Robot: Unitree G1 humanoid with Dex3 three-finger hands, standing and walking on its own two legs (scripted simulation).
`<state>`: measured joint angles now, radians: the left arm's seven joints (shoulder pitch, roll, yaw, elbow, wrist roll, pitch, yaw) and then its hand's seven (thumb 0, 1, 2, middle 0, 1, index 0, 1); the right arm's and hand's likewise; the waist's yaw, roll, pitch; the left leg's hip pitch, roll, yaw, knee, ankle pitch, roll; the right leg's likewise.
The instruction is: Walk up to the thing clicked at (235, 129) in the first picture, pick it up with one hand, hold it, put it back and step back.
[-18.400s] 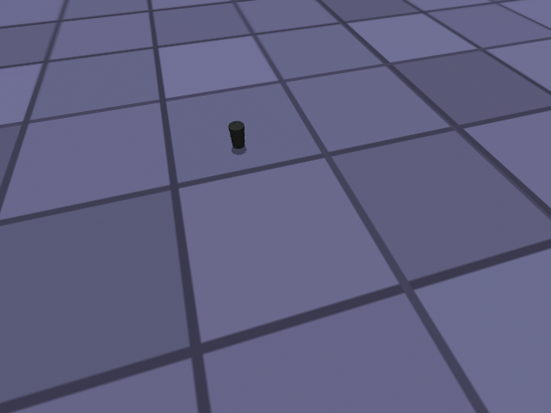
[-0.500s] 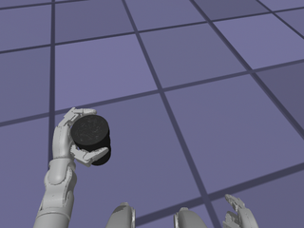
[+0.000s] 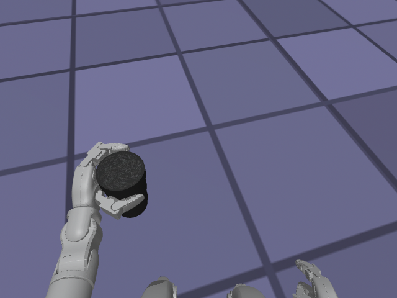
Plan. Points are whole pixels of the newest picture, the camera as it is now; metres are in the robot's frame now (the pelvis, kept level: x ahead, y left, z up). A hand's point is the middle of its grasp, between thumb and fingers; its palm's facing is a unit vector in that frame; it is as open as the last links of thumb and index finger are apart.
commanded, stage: hold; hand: left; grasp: from the side
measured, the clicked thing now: (126, 188) +0.33 +0.16 +0.01
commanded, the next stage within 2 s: none
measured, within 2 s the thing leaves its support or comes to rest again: neither
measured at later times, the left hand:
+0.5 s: hand (118, 176) +0.33 +0.17 +0.06, palm faces +0.09 -1.00 -0.02, open 11.7 cm
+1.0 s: hand (117, 180) +0.32 +0.17 +0.06, palm faces +0.10 -1.00 -0.02, open 11.7 cm
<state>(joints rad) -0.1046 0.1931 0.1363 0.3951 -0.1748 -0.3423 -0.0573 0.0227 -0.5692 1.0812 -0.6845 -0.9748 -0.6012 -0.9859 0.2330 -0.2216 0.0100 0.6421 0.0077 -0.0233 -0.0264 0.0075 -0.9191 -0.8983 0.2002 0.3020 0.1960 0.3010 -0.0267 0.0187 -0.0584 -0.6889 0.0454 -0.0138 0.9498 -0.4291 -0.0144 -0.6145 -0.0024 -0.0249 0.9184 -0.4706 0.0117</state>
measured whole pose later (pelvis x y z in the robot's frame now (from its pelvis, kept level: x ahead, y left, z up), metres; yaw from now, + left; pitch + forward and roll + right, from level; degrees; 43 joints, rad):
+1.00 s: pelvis -0.01 +0.00 +0.02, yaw +0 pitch +5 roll -1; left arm -0.12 0.18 0.12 0.45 -0.16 -0.36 -0.04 0.02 -0.55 1.06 -0.68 -0.97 -0.60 -0.98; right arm 0.23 -0.22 0.01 0.65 0.01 -0.02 -0.02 0.01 -0.93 -0.90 0.20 0.30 0.20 0.30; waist -0.02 0.01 -0.02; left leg -0.55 0.04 0.00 0.83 -0.37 -0.01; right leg -0.48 -0.01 -0.02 0.81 -0.41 0.01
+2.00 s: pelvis -0.01 +0.00 +0.02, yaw +0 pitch +5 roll -1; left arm -0.13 0.18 0.11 0.45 -0.15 -0.36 -0.03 0.02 -0.55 1.06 -0.68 -0.98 -0.59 -0.99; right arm 0.23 -0.22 0.00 0.67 0.01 -0.02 -0.02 0.01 -0.93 -0.90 0.20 0.30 0.20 0.30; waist -0.02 0.02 -0.02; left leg -0.54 0.04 0.00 0.82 -0.36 -0.01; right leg -0.48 -0.01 -0.01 0.79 -0.40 0.02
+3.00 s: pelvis -0.02 +0.00 +0.01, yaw +0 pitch +7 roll -1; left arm -0.13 0.15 0.14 0.53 -0.15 -0.42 -0.01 0.02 -0.55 1.05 -0.68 -0.96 -0.60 -0.97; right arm 0.22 -0.22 0.00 0.66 0.00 -0.03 0.00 0.01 -0.90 -0.90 0.20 0.30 0.20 0.30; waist -0.03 0.01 -0.03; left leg -0.63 0.04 0.00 0.87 -0.37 -0.01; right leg -0.56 -0.01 -0.01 0.86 -0.42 0.01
